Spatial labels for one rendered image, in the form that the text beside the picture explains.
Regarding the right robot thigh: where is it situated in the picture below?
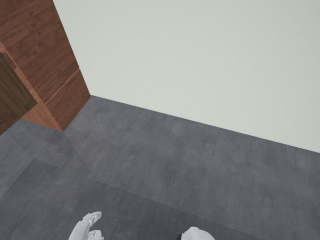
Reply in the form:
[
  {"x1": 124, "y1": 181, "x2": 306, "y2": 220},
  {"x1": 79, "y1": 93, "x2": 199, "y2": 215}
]
[{"x1": 181, "y1": 228, "x2": 215, "y2": 240}]

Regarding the cupboard door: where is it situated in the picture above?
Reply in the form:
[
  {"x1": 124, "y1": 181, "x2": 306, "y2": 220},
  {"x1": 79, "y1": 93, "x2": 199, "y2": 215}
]
[{"x1": 0, "y1": 52, "x2": 38, "y2": 136}]

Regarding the robot left hand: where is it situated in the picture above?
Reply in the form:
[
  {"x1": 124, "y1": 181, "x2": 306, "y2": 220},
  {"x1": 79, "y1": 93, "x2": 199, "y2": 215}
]
[{"x1": 68, "y1": 211, "x2": 104, "y2": 240}]

